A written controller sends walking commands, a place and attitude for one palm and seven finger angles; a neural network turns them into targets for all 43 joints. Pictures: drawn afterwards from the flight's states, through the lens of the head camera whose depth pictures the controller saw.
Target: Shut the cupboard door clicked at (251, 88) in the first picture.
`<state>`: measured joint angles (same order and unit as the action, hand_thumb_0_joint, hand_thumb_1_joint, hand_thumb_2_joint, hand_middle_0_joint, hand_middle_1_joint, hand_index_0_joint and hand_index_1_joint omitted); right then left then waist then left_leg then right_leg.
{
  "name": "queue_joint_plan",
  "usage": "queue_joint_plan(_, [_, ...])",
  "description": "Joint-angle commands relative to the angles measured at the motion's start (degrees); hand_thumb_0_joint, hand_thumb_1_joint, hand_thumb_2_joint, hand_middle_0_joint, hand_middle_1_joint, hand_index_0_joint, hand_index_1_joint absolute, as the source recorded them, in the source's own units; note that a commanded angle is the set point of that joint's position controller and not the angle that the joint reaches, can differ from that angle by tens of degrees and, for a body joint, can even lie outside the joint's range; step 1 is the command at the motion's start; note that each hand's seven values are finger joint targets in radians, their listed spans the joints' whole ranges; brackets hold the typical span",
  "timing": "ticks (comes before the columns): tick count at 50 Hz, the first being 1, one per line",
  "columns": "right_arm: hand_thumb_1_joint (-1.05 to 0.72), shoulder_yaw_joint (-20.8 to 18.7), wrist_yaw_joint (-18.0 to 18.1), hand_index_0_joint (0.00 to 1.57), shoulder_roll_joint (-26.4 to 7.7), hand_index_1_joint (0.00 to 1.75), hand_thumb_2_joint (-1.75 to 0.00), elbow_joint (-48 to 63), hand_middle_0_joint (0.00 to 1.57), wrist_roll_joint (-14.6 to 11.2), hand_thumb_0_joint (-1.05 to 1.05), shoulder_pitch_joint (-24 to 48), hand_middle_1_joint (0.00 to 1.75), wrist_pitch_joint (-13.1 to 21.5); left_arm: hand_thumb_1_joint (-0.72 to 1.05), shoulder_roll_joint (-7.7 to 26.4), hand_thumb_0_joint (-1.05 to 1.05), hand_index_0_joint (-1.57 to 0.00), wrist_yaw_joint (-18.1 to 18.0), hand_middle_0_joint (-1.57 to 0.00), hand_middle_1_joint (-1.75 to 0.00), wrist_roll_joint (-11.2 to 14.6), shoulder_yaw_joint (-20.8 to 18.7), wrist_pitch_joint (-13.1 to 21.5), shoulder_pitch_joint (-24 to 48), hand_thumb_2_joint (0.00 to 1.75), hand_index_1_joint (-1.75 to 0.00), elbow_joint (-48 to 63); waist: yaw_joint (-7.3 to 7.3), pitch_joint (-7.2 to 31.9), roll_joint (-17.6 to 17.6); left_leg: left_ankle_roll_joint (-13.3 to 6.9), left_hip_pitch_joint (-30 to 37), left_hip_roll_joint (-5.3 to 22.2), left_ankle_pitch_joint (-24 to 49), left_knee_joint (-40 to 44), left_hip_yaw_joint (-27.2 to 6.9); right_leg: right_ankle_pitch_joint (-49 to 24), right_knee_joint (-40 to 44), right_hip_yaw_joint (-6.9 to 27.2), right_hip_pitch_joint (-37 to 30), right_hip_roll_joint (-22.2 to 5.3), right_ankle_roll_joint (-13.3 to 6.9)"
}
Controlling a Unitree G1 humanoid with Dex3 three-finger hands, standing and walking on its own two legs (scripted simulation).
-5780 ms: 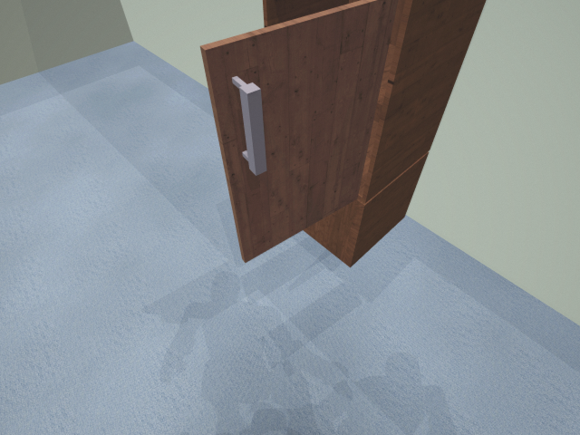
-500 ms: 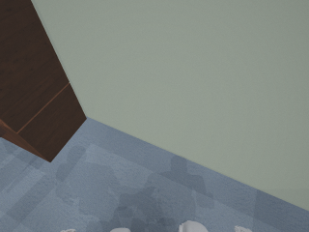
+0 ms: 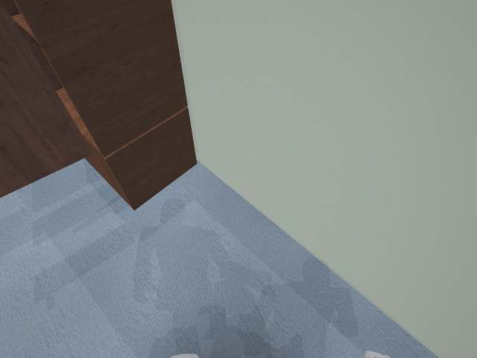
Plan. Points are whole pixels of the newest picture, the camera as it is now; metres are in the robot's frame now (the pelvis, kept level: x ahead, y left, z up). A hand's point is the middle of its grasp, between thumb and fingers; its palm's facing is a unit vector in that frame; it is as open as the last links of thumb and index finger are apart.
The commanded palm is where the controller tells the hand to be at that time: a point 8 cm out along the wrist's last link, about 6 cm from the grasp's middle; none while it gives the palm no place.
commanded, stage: turn to face it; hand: left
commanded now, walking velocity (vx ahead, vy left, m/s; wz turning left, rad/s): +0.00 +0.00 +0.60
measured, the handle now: out of the picture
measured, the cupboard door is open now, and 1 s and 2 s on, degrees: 81 81 81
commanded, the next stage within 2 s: take the last steps up to it in 1.10 s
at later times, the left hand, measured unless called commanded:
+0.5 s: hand out of the picture +0.02 +0.17 -0.14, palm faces +0.30 -0.91 -0.28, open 7.4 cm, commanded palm none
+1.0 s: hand out of the picture -0.03 +0.18 -0.15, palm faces +0.54 -0.79 -0.29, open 7.4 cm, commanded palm none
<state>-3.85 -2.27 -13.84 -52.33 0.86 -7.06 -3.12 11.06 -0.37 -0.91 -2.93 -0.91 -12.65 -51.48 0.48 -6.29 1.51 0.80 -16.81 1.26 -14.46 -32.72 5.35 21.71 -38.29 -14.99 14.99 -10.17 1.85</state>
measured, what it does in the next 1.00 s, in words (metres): steps on the spot, turning left: right foot, then left foot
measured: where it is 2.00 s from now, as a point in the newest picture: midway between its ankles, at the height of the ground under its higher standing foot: outside the picture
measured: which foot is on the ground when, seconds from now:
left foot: down 0.00-0.30, up 0.32-0.62, down 0.64-1.00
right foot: down 0.00-0.00, up 0.02-0.30, down 0.32-0.64, up 0.66-0.98, down 1.00-1.00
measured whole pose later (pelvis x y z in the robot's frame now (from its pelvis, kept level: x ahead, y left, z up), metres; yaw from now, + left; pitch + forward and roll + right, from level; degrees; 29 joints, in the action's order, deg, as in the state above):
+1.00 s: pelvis +0.01 -0.04 +0.00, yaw +32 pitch +1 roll +1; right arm -3.1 -0.2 -11.7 -54.5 1.3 -10.0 -2.8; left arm 13.1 -0.5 -0.6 -3.5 -1.7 -9.7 -52.8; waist 0.2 -4.5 -0.7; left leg 0.7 -17.7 -1.3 -14.9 -32.0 -2.1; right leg 17.6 -33.5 -3.0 15.9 -3.1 2.7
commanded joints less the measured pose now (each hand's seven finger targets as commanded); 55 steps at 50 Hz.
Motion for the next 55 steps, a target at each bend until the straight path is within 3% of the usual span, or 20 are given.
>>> queue_joint_plan(1, [-0.90, -3.6, 2.0, 0.20, -15.3, 0.30, -0.90, 1.0, 0.20, 0.6, 0.00, -13.2, 0.30, 1.5, 0.90, 8.2, 0.00, -0.20, -1.0, -0.20, -0.30, -0.2, -1.8, -0.3, 6.3, 0.90, -0.30, 8.6, 6.28, 12.8, -10.8, -15.6, 17.3, 24.0, 32.7, 10.1, -28.1, 16.7, -27.2, 11.7, 19.5, 2.4, 2.9])
queue_joint_plan(5, [-0.90, -2.5, 3.1, 0.20, -10.9, 0.30, -0.90, 3.5, 0.20, 0.9, 0.00, -2.3, 0.30, 1.9, 0.90, 7.0, 0.00, -0.20, -0.3, -0.20, -0.30, 0.0, -2.5, -0.9, 4.1, 0.90, -0.30, 4.6, 0.90, 8.0, -12.0, -10.0, 6.3, 13.5, 19.8, 12.4, -18.7, 4.8, -25.4, 14.3, 15.8, 3.6, 2.9])
queue_joint_plan(13, [-0.90, -3.1, 2.5, 0.20, -10.7, 0.30, -0.90, 4.8, 0.20, 0.6, 0.00, 1.7, 0.30, 0.9, 0.90, 7.0, 0.00, -0.20, -0.4, -0.20, -0.30, 0.2, -2.5, 0.1, -2.6, 0.90, -0.30, 3.2, -2.18, 8.6, -10.1, -7.0, -4.0, 8.4, 9.0, 8.0, -20.5, -4.0, 5.8, 10.8, -4.7, 9.0, 1.8])
queue_joint_plan(14, [-0.90, -2.9, 2.3, 0.20, -8.8, 0.30, -0.90, 5.5, 0.20, 0.1, 0.00, 2.2, 0.30, 0.8, 0.90, 9.4, 0.00, -0.20, -0.7, -0.20, -0.30, -0.1, -3.0, 0.7, -4.8, 0.90, -0.30, 2.9, -3.46, 8.7, -4.7, -4.3, -8.9, 4.6, 3.8, 2.6, -18.4, -6.1, 15.2, 14.4, -11.0, 5.3, 1.0])
queue_joint_plan(15, [-0.90, -2.3, 1.9, 0.20, -4.8, 0.30, -0.90, 6.6, 0.20, -0.4, 0.00, 1.3, 0.30, 0.8, 0.90, 14.9, 0.00, -0.20, -1.3, -0.20, -0.30, -1.0, -4.1, 1.3, -6.3, 0.90, -0.30, 3.0, -3.99, 8.8, 12.5, 0.3, -18.9, -3.8, -11.4, -11.0, -9.6, -4.8, 23.2, 31.6, -15.5, -10.0, -4.3])
queue_joint_plan(16, [-0.90, -2.6, 1.5, 0.20, -5.3, 0.30, -0.90, 7.3, 0.20, 0.0, 0.00, 2.3, 0.30, 0.7, 0.90, 17.1, 0.00, -0.20, -1.4, -0.20, -0.30, -1.0, -3.9, 1.1, -4.8, 0.90, -0.30, 3.9, -4.13, 7.8, 14.3, 1.2, -17.3, -4.4, -21.4, -26.1, -7.8, -8.3, 25.1, 36.1, -8.4, -19.6, -10.0])
queue_joint_plan(18, [-0.90, -2.7, 1.3, 0.20, -5.8, 0.30, -0.90, 5.4, 0.20, 0.2, 0.00, 2.4, 0.30, -0.1, 0.90, 12.6, 0.00, -0.20, -1.8, -0.20, -0.30, -0.5, -2.9, 1.4, 0.0, 0.90, -0.30, 4.6, -1.22, 5.7, 12.7, 1.3, -17.9, -0.8, -15.5, -39.3, -9.5, -16.4, 21.3, 28.5, -4.5, -13.6, -10.3])
queue_joint_plan(21, [-0.90, -1.9, 0.4, 0.20, -3.4, 0.30, -0.90, 3.9, 0.20, -0.1, 0.00, 0.6, 0.30, -0.5, 0.90, 10.2, 0.00, -0.20, -1.8, -0.20, -0.30, -0.8, -2.2, 1.4, 3.2, 0.90, -0.30, 5.5, 0.70, 6.4, 11.6, 2.7, -13.2, 0.5, -11.6, -33.0, -5.3, -25.0, 18.6, 14.5, -4.4, -9.0, -7.4])
queue_joint_plan(26, [-0.90, -0.6, 0.1, 0.20, -1.5, 0.30, -0.90, 4.7, 0.20, -0.4, 0.00, 4.6, 0.30, 0.5, 0.90, 13.1, 0.00, -0.20, -1.5, -0.20, -0.30, -1.0, -3.3, 1.5, -3.3, 0.90, -0.30, 2.8, -3.30, 8.1, 11.1, 2.4, -8.4, -0.8, -13.5, -12.7, 0.3, -35.8, 13.7, 11.5, -12.2, -11.0, -7.7])
queue_joint_plan(30, [-0.90, -1.0, 0.5, 0.20, -4.7, 0.30, -0.90, 3.2, 0.20, 0.0, 0.00, -2.5, 0.30, 1.5, 0.90, 13.4, 0.00, -0.20, -0.9, -0.20, -0.30, 0.0, -3.8, 1.0, -1.9, 0.90, -0.30, 2.6, 0.84, 10.9, 6.3, 0.6, 6.8, -0.8, 2.2, 7.9, 0.7, -33.1, 2.1, 6.0, -6.2, -9.6, -2.3])
queue_joint_plan(31, [-0.90, -2.3, 0.8, 0.20, -9.8, 0.30, -0.90, 2.8, 0.20, 0.4, 0.00, -5.2, 0.30, 2.0, 0.90, 10.5, 0.00, -0.20, -0.5, -0.20, -0.30, 0.3, -3.4, 0.7, -2.2, 0.90, -0.30, 3.9, 2.27, 13.7, -7.2, -3.6, 16.8, 10.0, 14.8, 11.0, -12.9, -16.1, -9.0, 3.4, 5.4, -4.4, 1.4])
queue_joint_plan(32, [-0.90, -3.7, 1.5, 0.20, -15.7, 0.30, -0.90, 2.2, 0.20, 0.6, 0.00, -9.5, 0.30, 1.8, 0.90, 6.7, 0.00, -0.20, -0.3, -0.20, -0.30, 0.5, -1.8, 0.3, 1.4, 0.90, -0.30, 6.6, 5.00, 13.3, -20.8, -12.6, 20.3, 23.2, 39.0, 11.7, -28.6, 17.4, -20.2, 5.8, 18.5, 1.9, 4.1])
queue_joint_plan(33, [-0.90, -3.5, 2.0, 0.20, -15.2, 0.30, -0.90, 0.9, 0.20, 0.7, 0.00, -11.9, 0.30, 1.6, 0.90, 8.3, 0.00, -0.20, -0.9, -0.20, -0.30, -0.2, -1.8, -0.5, 5.1, 0.90, -0.30, 7.5, 5.87, 13.4, -13.4, -15.1, 17.4, 23.5, 33.2, 10.9, -27.0, 16.6, -25.7, 11.8, 18.7, 2.3, 2.9])
queue_joint_plan(38, [-0.90, -1.7, 3.4, 0.20, -9.3, 0.30, -0.90, 2.6, 0.20, 0.8, 0.00, -2.9, 0.30, 2.4, 0.90, 6.6, 0.00, -0.20, -0.2, -0.20, -0.30, 0.0, -2.1, -1.1, 2.5, 0.90, -0.30, 2.4, 0.35, 8.4, -9.3, -9.9, 8.5, 13.1, 24.3, 13.0, -16.6, 2.8, -25.4, 14.2, 15.8, 3.6, 2.9])
queue_joint_plan(47, [-0.90, -1.7, 3.0, 0.20, -8.7, 0.30, -0.90, 2.1, 0.20, 0.7, 0.00, -1.3, 0.30, 1.4, 0.90, 5.6, 0.00, -0.20, -0.5, -0.20, -0.30, 0.3, -1.5, -0.1, -1.7, 0.90, -0.30, 0.8, -1.29, 8.7, -9.8, -8.5, 1.4, 10.2, 16.8, 9.7, -18.6, -3.2, 4.3, 10.9, -3.0, 8.7, 1.4])
queue_joint_plan(48, [-0.90, -1.6, 2.9, 0.20, -7.9, 0.30, -0.90, 2.2, 0.20, 0.3, 0.00, -0.6, 0.30, 1.4, 0.90, 6.4, 0.00, -0.20, -0.7, -0.20, -0.30, 0.3, -1.7, 0.4, -3.8, 0.90, -0.30, 0.1, -2.49, 8.9, -7.5, -6.4, -1.8, 8.2, 12.7, 7.0, -17.4, -8.7, 12.0, 11.5, -8.3, 7.7, 1.1])
queue_joint_plan(49, [-0.90, -1.3, 2.6, 0.20, -5.4, 0.30, -0.90, 2.6, 0.20, -0.2, 0.00, -1.2, 0.30, 1.4, 0.90, 9.8, 0.00, -0.20, -1.1, -0.20, -0.30, -0.3, -2.3, 1.1, -5.3, 0.90, -0.30, -0.2, -2.95, 9.7, 1.7, -2.9, -7.6, 2.9, 3.3, -0.6, -12.6, -11.0, 19.0, 20.2, -13.9, -0.6, -1.2])
queue_joint_plan(50, [-0.90, -0.7, 2.2, 0.20, -2.3, 0.30, -0.90, 3.9, 0.20, -0.4, 0.00, -1.2, 0.30, 1.5, 0.90, 14.3, 0.00, -0.20, -1.3, -0.20, -0.30, -0.9, -3.1, 1.5, -5.2, 0.90, -0.30, -0.2, -2.93, 7.8, 15.3, 0.8, -13.7, -5.1, -15.0, -12.9, -5.2, -18.3, 22.5, 32.8, -13.8, -13.3, -8.0])
queue_joint_plan(51, [-0.90, -1.3, 2.2, 0.20, -4.2, 0.30, -0.90, 4.0, 0.20, -0.2, 0.00, -0.2, 0.30, 0.7, 0.90, 14.5, 0.00, -0.20, -1.5, -0.20, -0.30, -0.7, -3.0, 1.6, -5.3, 0.90, -0.30, 0.3, -3.89, 8.4, 12.4, 0.6, -11.5, -3.2, -21.3, -24.3, -8.0, -20.0, 22.6, 33.0, -7.5, -17.8, -12.1])
queue_joint_plan(55, [-0.90, -1.0, 1.7, 0.20, -2.3, 0.30, -0.90, 0.5, 0.20, -0.1, 0.00, -0.4, 0.30, -0.1, 0.90, 8.9, 0.00, -0.20, -1.7, -0.20, -0.30, -0.5, -1.7, 1.9, 0.1, 0.90, -0.30, 1.1, -0.60, 4.9, 9.5, 1.6, -12.6, -1.0, -11.9, -33.1, -7.2, -30.9, 19.0, 19.2, -5.7, -7.9, -9.3])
